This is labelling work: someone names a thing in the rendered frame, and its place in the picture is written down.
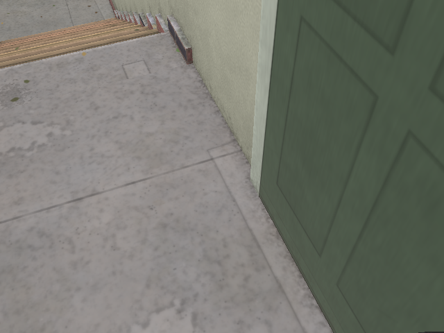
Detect stairs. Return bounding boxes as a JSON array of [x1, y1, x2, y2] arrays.
[[0, 17, 160, 69]]

